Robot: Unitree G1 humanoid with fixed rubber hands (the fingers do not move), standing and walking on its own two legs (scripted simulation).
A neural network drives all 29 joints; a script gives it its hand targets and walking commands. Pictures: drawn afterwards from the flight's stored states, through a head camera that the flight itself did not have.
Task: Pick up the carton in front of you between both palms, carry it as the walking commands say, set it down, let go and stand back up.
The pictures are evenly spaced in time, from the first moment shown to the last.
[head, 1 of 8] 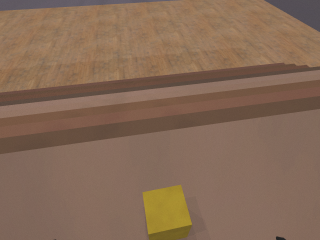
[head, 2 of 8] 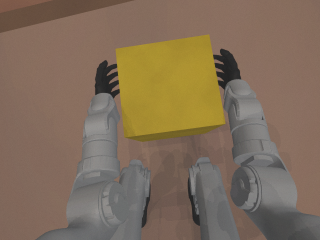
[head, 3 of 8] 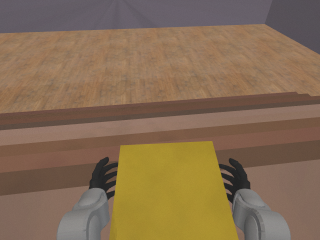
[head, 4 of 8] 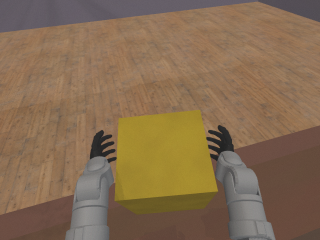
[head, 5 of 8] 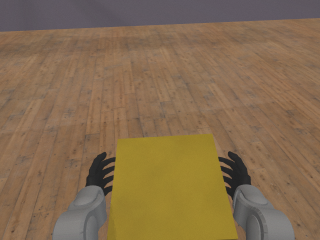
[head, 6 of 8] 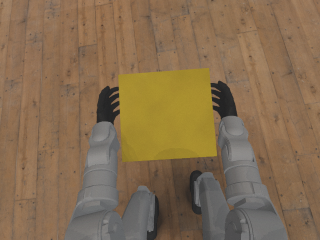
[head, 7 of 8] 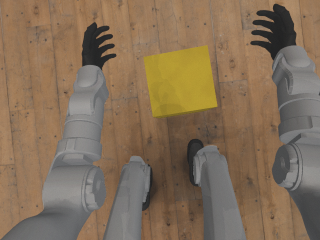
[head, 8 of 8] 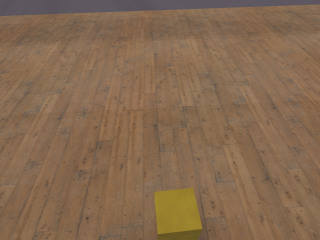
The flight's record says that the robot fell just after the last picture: no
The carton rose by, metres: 0.69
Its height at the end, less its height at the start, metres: -1.51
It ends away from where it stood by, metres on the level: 5.61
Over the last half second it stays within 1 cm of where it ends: yes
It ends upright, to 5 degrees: yes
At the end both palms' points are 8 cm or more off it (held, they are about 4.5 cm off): yes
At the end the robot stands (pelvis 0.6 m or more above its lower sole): yes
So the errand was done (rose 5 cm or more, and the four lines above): yes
